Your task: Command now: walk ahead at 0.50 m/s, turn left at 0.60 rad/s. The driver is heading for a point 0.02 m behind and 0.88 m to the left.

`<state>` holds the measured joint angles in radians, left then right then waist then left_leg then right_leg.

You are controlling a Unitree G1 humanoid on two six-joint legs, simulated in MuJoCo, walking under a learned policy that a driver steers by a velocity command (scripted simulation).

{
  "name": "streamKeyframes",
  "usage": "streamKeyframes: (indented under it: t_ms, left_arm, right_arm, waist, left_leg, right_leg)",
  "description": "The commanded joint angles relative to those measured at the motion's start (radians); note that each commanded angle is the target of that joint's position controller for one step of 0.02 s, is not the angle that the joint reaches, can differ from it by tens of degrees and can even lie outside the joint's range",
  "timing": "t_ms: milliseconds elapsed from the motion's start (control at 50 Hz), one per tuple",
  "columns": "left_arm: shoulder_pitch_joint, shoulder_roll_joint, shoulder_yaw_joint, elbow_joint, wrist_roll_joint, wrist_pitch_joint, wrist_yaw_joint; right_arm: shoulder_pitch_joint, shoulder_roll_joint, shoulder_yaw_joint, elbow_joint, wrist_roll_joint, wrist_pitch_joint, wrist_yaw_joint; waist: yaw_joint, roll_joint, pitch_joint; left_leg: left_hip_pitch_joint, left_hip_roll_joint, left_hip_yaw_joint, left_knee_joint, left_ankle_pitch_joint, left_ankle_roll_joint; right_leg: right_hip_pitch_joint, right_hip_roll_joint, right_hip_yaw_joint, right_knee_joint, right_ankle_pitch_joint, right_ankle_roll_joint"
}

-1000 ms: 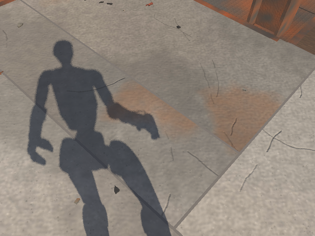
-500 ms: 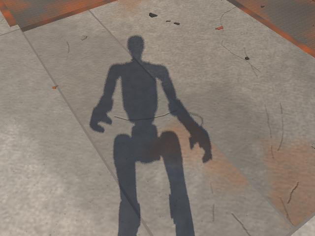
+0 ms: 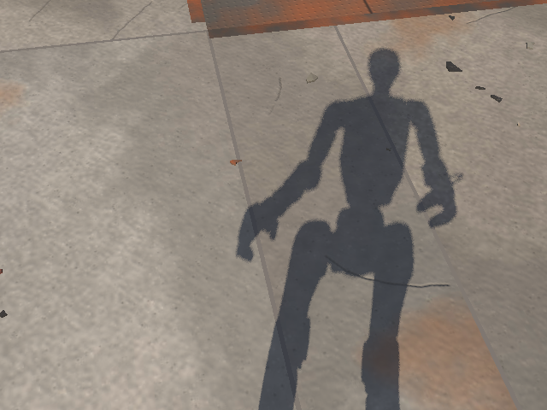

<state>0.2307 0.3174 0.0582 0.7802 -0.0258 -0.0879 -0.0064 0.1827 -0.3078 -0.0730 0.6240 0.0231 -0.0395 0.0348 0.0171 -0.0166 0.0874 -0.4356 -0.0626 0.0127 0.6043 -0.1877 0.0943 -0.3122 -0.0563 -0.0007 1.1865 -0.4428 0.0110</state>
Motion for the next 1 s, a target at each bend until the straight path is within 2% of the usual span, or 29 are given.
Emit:
streamKeyframes:
  t_ms: [20, 60, 120, 200, 280, 340, 360, 380, 400, 420, 440, 460, 480, 500, 520, 540, 580, 640, 720, 800, 840, 860, 880, 900, 920, 940, 960, 980, 1000]
  left_arm:
    - [-0.045, 0.131, 0.025, -0.112, 0.025, -0.044, 0.004]
    - [-0.030, 0.119, 0.025, -0.104, 0.035, -0.023, 0.000]
    - [-0.102, 0.078, 0.012, -0.124, 0.045, -0.004, 0.001]
    - [-0.255, 0.040, -0.005, -0.160, 0.036, -0.009, -0.010]
    - [-0.323, 0.067, 0.004, -0.188, 0.022, -0.023, -0.025]
    - [-0.276, 0.095, 0.020, -0.182, 0.019, -0.034, -0.029]
    - [-0.208, 0.105, 0.029, -0.164, 0.020, -0.039, -0.024]
    - [-0.098, 0.135, 0.046, -0.144, 0.030, -0.044, -0.017]
    - [0.061, 0.191, 0.060, -0.132, 0.043, -0.044, -0.008]
    - [0.128, 0.241, 0.073, -0.096, 0.048, -0.031, -0.016]
    - [0.099, 0.143, 0.052, -0.116, 0.022, -0.025, -0.020]
    - [0.059, 0.091, 0.039, -0.123, 0.020, -0.018, -0.012]
    - [0.012, 0.082, 0.033, -0.126, 0.030, -0.011, -0.009]
    - [-0.010, 0.068, 0.028, -0.115, 0.035, -0.008, -0.006]
    - [-0.018, 0.059, 0.024, -0.108, 0.042, -0.011, -0.002]
    - [-0.020, 0.050, 0.024, -0.100, 0.038, -0.016, -0.001]
    - [-0.011, 0.062, 0.030, -0.079, 0.027, -0.024, -0.001]
    - [0.004, 0.103, 0.044, -0.054, 0.027, -0.024, 0.001]
    - [0.013, 0.128, 0.048, -0.034, 0.023, -0.010, 0.007]
    - [0.064, 0.165, 0.058, -0.004, 0.004, 0.010, 0.009]
    - [0.062, 0.194, 0.066, -0.001, -0.007, 0.024, 0.013]
    - [0.059, 0.210, 0.071, -0.003, -0.012, 0.031, 0.016]
    - [0.046, 0.213, 0.071, -0.007, -0.016, 0.040, 0.020]
    - [0.052, 0.185, 0.059, -0.014, -0.008, 0.041, 0.026]
    - [0.105, 0.060, 0.019, -0.050, 0.045, 0.034, 0.021]
    - [0.106, 0.042, -0.003, -0.101, 0.033, -0.001, 0.011]
    - [-0.017, 0.142, 0.022, -0.120, -0.007, -0.026, 0.001]
    - [-0.054, 0.139, 0.018, -0.135, -0.018, -0.042, -0.003]
    - [-0.049, 0.125, 0.017, -0.117, 0.004, -0.048, 0.005]
  right_arm:
    - [0.068, -0.124, -0.034, -0.054, -0.016, -0.028, -0.011]
    - [0.042, -0.121, -0.031, -0.056, -0.019, -0.031, -0.020]
    - [0.083, -0.148, -0.037, -0.027, -0.013, -0.032, -0.040]
    - [0.139, -0.158, -0.039, 0.009, -0.005, -0.022, -0.054]
    - [0.196, -0.151, -0.039, 0.048, 0.005, -0.012, -0.057]
    - [0.190, -0.148, -0.041, 0.056, 0.003, 0.002, -0.062]
    - [0.175, -0.137, -0.038, 0.054, 0.002, 0.006, -0.061]
    - [0.165, -0.101, -0.025, 0.045, -0.003, 0.005, -0.057]
    - [0.177, -0.046, -0.003, 0.023, -0.022, 0.003, -0.055]
    - [0.319, -0.008, 0.010, 0.004, 0.014, -0.004, -0.054]
    - [0.300, -0.116, -0.007, 0.033, 0.022, -0.003, -0.058]
    - [0.184, -0.164, -0.022, 0.020, 0.015, 0.001, -0.057]
    - [0.127, -0.156, -0.023, 0.008, 0.004, 0.004, -0.058]
    - [0.089, -0.140, -0.025, -0.004, -0.006, 0.002, -0.055]
    - [0.097, -0.118, -0.024, -0.007, 0.000, 0.005, -0.049]
    - [0.105, -0.096, -0.021, -0.006, 0.007, 0.009, -0.046]
    - [0.083, -0.059, -0.012, -0.020, 0.007, 0.019, -0.042]
    - [0.029, -0.041, -0.003, -0.043, -0.002, 0.019, -0.035]
    - [-0.077, -0.025, 0.008, -0.061, 0.000, 0.004, -0.009]
    - [-0.171, -0.030, 0.008, -0.101, 0.004, 0.005, 0.015]
    - [-0.153, -0.061, -0.008, -0.110, -0.001, 0.009, 0.020]
    - [-0.103, -0.086, -0.022, -0.102, -0.005, 0.014, 0.020]
    - [0.021, -0.124, -0.046, -0.072, -0.004, 0.018, 0.017]
    - [0.201, -0.183, -0.081, -0.020, 0.001, 0.026, 0.002]
    - [0.264, -0.281, -0.100, -0.002, 0.011, 0.033, -0.020]
    - [0.236, -0.309, -0.091, -0.051, 0.006, 0.011, -0.010]
    - [0.223, -0.214, -0.065, -0.044, -0.001, -0.007, -0.002]
    - [0.187, -0.182, -0.054, -0.035, -0.003, -0.019, -0.002]
    - [0.119, -0.157, -0.045, -0.039, -0.002, -0.023, -0.004]
  waist:
    - [-0.023, 0.067, -0.163]
    - [0.002, 0.069, -0.146]
    - [-0.012, 0.047, -0.099]
    - [-0.072, 0.076, -0.066]
    - [-0.095, 0.092, -0.059]
    - [-0.064, 0.135, -0.070]
    - [-0.026, 0.145, -0.093]
    - [0.029, 0.130, -0.174]
    - [0.085, 0.017, -0.333]
    - [0.017, -0.336, -0.443]
    - [0.036, -0.210, -0.357]
    - [0.063, -0.113, -0.229]
    - [0.047, -0.040, -0.155]
    - [0.033, -0.033, -0.098]
    - [0.011, -0.065, -0.087]
    - [0.004, -0.085, -0.083]
    - [0.001, -0.081, -0.066]
    - [0.008, -0.054, -0.059]
    - [0.044, -0.043, -0.036]
    - [0.061, -0.045, -0.006]
    - [0.027, -0.065, -0.034]
    - [-0.010, -0.081, -0.074]
    - [-0.086, -0.072, -0.140]
    - [-0.173, -0.035, -0.227]
    - [-0.125, 0.209, -0.292]
    - [-0.087, 0.277, -0.473]
    - [-0.142, 0.132, -0.386]
    - [-0.117, 0.114, -0.260]
    - [-0.066, 0.033, -0.195]
  left_leg:
    - [0.400, 0.266, -0.470, -0.342, 0.060, 0.203]
    - [0.312, 0.241, -0.412, -0.372, 0.175, 0.209]
    - [0.231, 0.202, -0.324, -0.384, 0.262, 0.201]
    - [0.183, 0.142, -0.276, -0.367, 0.150, 0.137]
    - [0.252, 0.175, -0.364, -0.291, 0.085, 0.118]
    - [0.324, 0.200, -0.440, -0.200, 0.137, 0.099]
    - [0.318, 0.182, -0.440, -0.148, 0.187, 0.083]
    - [0.280, 0.128, -0.400, -0.011, 0.240, 0.050]
    - [0.142, 0.062, -0.317, 0.273, 0.065, 0.009]
    - [-0.211, -0.061, -0.216, 0.577, -0.418, -0.058]
    - [-0.323, 0.027, -0.237, 0.699, -0.379, -0.074]
    - [-0.348, 0.060, -0.204, 0.719, -0.283, -0.083]
    - [-0.315, 0.093, -0.170, 0.699, -0.214, -0.090]
    - [-0.298, 0.121, -0.167, 0.655, -0.170, -0.091]
    - [-0.251, 0.147, -0.163, 0.625, -0.142, -0.088]
    - [-0.231, 0.158, -0.148, 0.598, -0.133, -0.088]
    - [-0.250, 0.174, -0.128, 0.542, -0.122, -0.093]
    - [-0.294, 0.187, -0.115, 0.420, -0.019, -0.107]
    - [-0.234, 0.169, -0.051, 0.188, 0.181, -0.095]
    - [-0.202, 0.145, 0.001, 0.053, 0.163, -0.059]
    - [-0.128, 0.097, 0.046, 0.024, 0.067, -0.021]
    - [-0.046, 0.060, 0.073, 0.020, 0.016, 0.002]
    - [0.120, 0.016, 0.095, -0.023, 0.026, 0.035]
    - [0.401, -0.001, 0.056, -0.062, 0.063, 0.075]
    - [0.707, 0.232, -0.335, -0.078, 0.047, 0.175]
    - [0.862, 0.402, -0.873, -0.260, -0.210, 0.351]
    - [0.813, 0.376, -0.779, -0.318, -0.219, 0.284]
    - [0.679, 0.340, -0.635, -0.323, -0.149, 0.248]
    - [0.533, 0.293, -0.531, -0.321, -0.041, 0.212]
  right_leg:
    - [-0.366, -0.066, 0.098, -0.022, 0.122, -0.016]
    - [-0.310, -0.065, 0.082, -0.091, 0.156, 0.009]
    - [-0.316, -0.039, 0.056, -0.254, 0.275, 0.053]
    - [-0.236, 0.024, 0.047, -0.550, 0.516, 0.065]
    - [-0.201, 0.051, 0.077, -0.667, 0.526, 0.040]
    - [-0.145, 0.058, 0.081, -0.697, 0.391, 0.001]
    - [-0.052, 0.066, 0.059, -0.730, 0.381, -0.021]
    - [0.135, 0.030, 0.073, -0.739, 0.396, -0.059]
    - [0.417, -0.144, 0.245, -0.710, 0.359, -0.121]
    - [0.702, -0.351, 0.730, -0.828, 0.108, -0.276]
    - [0.652, -0.356, 0.778, -0.877, -0.107, -0.252]
    - [0.527, -0.316, 0.614, -0.894, -0.083, -0.211]
    - [0.401, -0.277, 0.491, -0.911, 0.045, -0.191]
    - [0.311, -0.242, 0.400, -0.933, 0.156, -0.189]
    - [0.254, -0.215, 0.325, -0.956, 0.224, -0.180]
    - [0.230, -0.197, 0.268, -0.981, 0.261, -0.181]
    - [0.210, -0.202, 0.189, -1.015, 0.339, -0.198]
    - [0.239, -0.215, 0.092, -1.038, 0.456, -0.214]
    - [0.254, -0.179, -0.064, -1.042, 0.527, -0.175]
    - [0.341, -0.212, -0.128, -1.016, 0.589, -0.148]
    - [0.391, -0.222, -0.165, -0.921, 0.854, -0.128]
    - [0.403, -0.220, -0.184, -0.822, 1.017, -0.118]
    - [0.367, -0.201, -0.213, -0.650, 1.102, -0.098]
    - [0.212, -0.165, -0.228, -0.405, 0.999, -0.062]
    - [-0.155, -0.059, -0.224, -0.056, 0.226, -0.009]
    - [-0.405, 0.100, 0.006, 0.186, -0.189, 0.013]
    - [-0.512, 0.038, 0.096, 0.205, -0.097, -0.003]
    - [-0.519, 0.001, 0.082, 0.133, -0.003, -0.022]
    - [-0.454, -0.041, 0.084, 0.048, 0.067, -0.018]
